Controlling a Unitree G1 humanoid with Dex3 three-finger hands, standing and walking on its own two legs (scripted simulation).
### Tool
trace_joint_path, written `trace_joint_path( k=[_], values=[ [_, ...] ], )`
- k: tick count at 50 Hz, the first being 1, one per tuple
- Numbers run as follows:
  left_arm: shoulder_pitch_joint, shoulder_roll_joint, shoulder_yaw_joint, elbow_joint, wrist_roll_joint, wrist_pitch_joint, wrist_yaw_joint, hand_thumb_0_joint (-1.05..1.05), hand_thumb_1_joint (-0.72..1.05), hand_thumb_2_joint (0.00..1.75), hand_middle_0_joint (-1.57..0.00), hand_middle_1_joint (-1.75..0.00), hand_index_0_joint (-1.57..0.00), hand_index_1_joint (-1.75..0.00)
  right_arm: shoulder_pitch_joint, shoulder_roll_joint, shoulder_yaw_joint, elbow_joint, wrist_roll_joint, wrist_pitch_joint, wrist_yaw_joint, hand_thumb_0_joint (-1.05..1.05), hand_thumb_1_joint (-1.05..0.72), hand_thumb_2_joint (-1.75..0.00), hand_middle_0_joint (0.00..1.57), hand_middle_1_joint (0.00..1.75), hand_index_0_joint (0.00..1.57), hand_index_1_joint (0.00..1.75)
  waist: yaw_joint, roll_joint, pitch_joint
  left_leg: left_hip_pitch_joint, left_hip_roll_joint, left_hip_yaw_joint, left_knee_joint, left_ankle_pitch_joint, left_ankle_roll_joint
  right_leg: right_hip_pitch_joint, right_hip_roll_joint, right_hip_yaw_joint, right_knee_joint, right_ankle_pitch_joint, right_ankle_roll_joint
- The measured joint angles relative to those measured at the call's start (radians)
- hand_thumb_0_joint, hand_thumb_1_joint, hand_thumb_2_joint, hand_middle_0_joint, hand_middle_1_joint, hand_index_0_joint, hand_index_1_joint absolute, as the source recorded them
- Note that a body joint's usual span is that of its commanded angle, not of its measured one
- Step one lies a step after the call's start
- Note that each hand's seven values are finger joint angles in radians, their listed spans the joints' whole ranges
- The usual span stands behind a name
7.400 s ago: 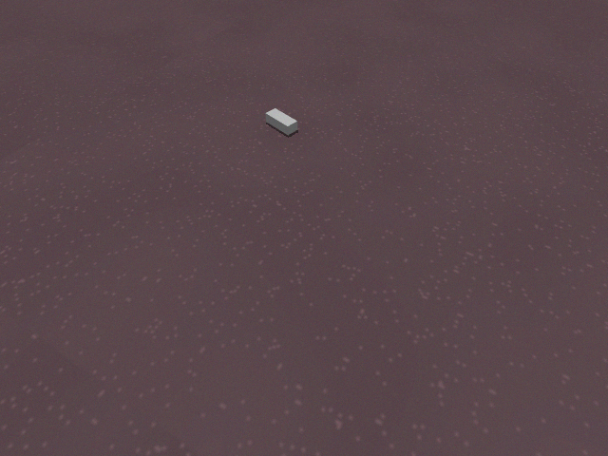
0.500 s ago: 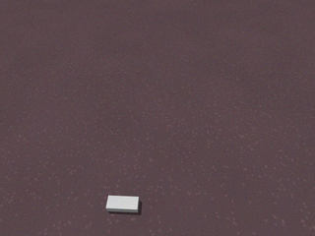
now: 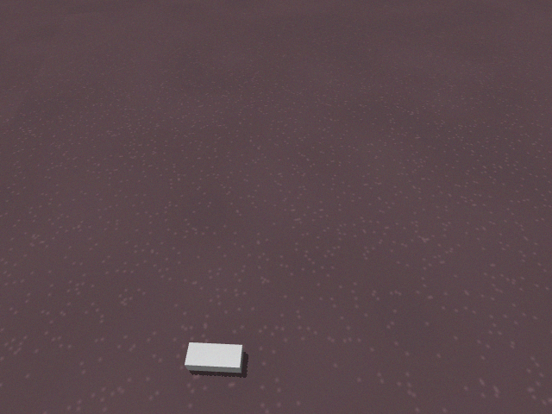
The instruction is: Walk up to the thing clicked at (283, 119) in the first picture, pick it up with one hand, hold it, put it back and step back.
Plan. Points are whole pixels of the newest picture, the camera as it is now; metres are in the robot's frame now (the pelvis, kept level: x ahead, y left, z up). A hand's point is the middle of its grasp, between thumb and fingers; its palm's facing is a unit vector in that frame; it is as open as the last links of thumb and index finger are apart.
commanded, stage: stand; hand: left
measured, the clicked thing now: (215, 357) +0.45 +0.23 -0.76
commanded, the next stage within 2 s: walk up in 0.62 s
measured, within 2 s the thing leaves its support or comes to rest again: neither
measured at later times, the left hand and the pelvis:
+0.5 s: hand out of the picture +0.08 +0.25 -0.15, palm faces -0.02 -0.94 -0.35, open 7.4 cm; pelvis +0.00 +0.00 +0.00, yaw +0 degrees
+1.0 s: hand out of the picture +0.07 +0.31 -0.19, palm faces -0.03 -0.93 -0.37, open 7.4 cm; pelvis -0.08 +0.05 -0.03, yaw +1 degrees
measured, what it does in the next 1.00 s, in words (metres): steps on the spot: left foot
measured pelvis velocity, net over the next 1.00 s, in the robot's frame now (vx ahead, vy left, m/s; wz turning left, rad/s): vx -0.08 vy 0.05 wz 0.01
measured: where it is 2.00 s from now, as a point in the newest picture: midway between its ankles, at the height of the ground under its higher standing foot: outside the picture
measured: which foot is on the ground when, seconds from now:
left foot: down 0.00-0.76, up 0.78-0.96, down 0.98-1.00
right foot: down 0.00-1.00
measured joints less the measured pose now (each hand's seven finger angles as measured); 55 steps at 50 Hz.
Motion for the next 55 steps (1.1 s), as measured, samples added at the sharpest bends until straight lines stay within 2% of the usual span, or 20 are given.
trace_joint_path(
  k=[32, 39, 42, 45, 47, 49, 50, 51, 53, 55],
  values=[
    [-0.002, 0.002, 0.010, -0.007, -0.002, 0.007, -0.001, 0.01, 0.91, 0.90, -0.20, -0.30, -0.20, -0.30, -0.001, 0.000, -0.002, -0.010, 0.000, 0.003, -0.003, 0.00, -0.90, -0.90, 0.20, 0.30, 0.21, 0.30, 0.003, -0.001, 0.009, 0.005, -0.005, -0.001, -0.002, -0.001, 0.002, 0.000, -0.005, -0.001, 0.010, -0.008, 0.002],
    [-0.041, 0.027, 0.048, -0.113, -0.009, 0.033, 0.006, 0.01, 0.90, 0.90, -0.20, -0.30, -0.20, -0.30, -0.043, -0.023, -0.033, -0.075, 0.013, 0.043, -0.004, 0.00, -0.90, -0.90, 0.20, 0.30, 0.21, 0.30, 0.019, -0.004, 0.106, -0.157, -0.002, -0.023, 0.238, -0.058, 0.011, -0.117, -0.006, -0.001, 0.144, -0.032, -0.010],
    [-0.051, 0.040, 0.055, -0.154, 0.006, 0.047, 0.012, 0.01, 0.90, 0.90, -0.20, -0.30, -0.20, -0.30, -0.047, -0.033, -0.050, -0.114, 0.009, 0.064, -0.005, 0.00, -0.91, -0.90, 0.20, 0.30, 0.21, 0.30, 0.026, -0.025, 0.131, -0.246, -0.040, -0.068, 0.495, -0.260, 0.026, -0.170, -0.027, 0.016, 0.204, -0.040, -0.009],
    [-0.064, 0.050, 0.057, -0.191, 0.021, 0.059, 0.018, 0.01, 0.90, 0.90, -0.20, -0.30, -0.20, -0.30, -0.029, -0.042, -0.061, -0.156, 0.013, 0.067, -0.004, 0.00, -0.91, -0.90, 0.20, 0.30, 0.21, 0.30, 0.017, -0.042, 0.141, -0.275, -0.043, -0.092, 0.611, -0.322, 0.029, -0.225, -0.050, 0.022, 0.260, -0.046, 0.006],
    [-0.075, 0.052, 0.056, -0.217, 0.027, 0.065, 0.018, 0.01, 0.90, 0.90, -0.20, -0.30, -0.20, -0.30, -0.010, -0.049, -0.066, -0.172, 0.009, 0.063, -0.005, 0.00, -0.91, -0.90, 0.20, 0.30, 0.21, 0.30, 0.010, -0.047, 0.144, -0.251, -0.025, -0.092, 0.558, -0.307, 0.022, -0.262, -0.063, 0.022, 0.303, -0.053, 0.021],
    [-0.083, 0.052, 0.053, -0.246, 0.023, 0.074, 0.014, 0.01, 0.90, 0.90, -0.20, -0.30, -0.20, -0.30, 0.012, -0.057, -0.070, -0.181, -0.002, 0.055, -0.008, 0.00, -0.91, -0.90, 0.20, 0.30, 0.21, 0.30, -0.002, -0.046, 0.146, -0.192, -0.004, -0.081, 0.396, -0.195, 0.011, -0.303, -0.075, 0.019, 0.364, -0.070, 0.040],
    [-0.092, 0.057, 0.053, -0.257, 0.018, 0.080, 0.011, 0.01, 0.90, 0.90, -0.20, -0.30, -0.20, -0.30, 0.018, -0.051, -0.076, -0.180, -0.013, 0.050, -0.011, 0.00, -0.91, -0.90, 0.20, 0.30, 0.21, 0.30, -0.003, -0.063, 0.156, -0.183, -0.016, -0.073, 0.376, -0.194, -0.001, -0.323, -0.091, 0.030, 0.402, -0.079, 0.042],
    [-0.098, 0.061, 0.057, -0.265, 0.014, 0.087, 0.012, 0.01, 0.91, 0.90, -0.20, -0.30, -0.20, -0.30, 0.022, -0.040, -0.077, -0.178, -0.021, 0.050, -0.011, 0.00, -0.91, -0.90, 0.20, 0.30, 0.21, 0.30, 0.003, -0.080, 0.170, -0.184, -0.027, -0.061, 0.389, -0.200, 0.001, -0.341, -0.082, 0.072, 0.457, -0.161, 0.038],
    [-0.095, 0.060, 0.063, -0.267, 0.016, 0.100, 0.017, 0.01, 0.91, 0.90, -0.20, -0.30, -0.20, -0.30, 0.038, -0.022, -0.071, -0.180, -0.025, 0.051, -0.006, 0.00, -0.91, -0.90, 0.20, 0.30, 0.21, 0.30, -0.009, -0.072, 0.177, -0.194, -0.015, -0.070, 0.399, -0.196, 0.010, -0.374, -0.001, 0.152, 0.639, -0.340, 0.040],
    [-0.081, 0.064, 0.068, -0.265, 0.009, 0.109, 0.019, 0.01, 0.91, 0.90, -0.20, -0.30, -0.20, -0.30, 0.054, 0.001, -0.062, -0.181, -0.027, 0.051, -0.010, 0.00, -0.91, -0.90, 0.20, 0.30, 0.21, 0.30, -0.015, -0.072, 0.166, -0.193, -0.003, -0.075, 0.360, -0.164, 0.012, -0.399, 0.070, 0.207, 0.818, -0.373, 0.038]
  ],
)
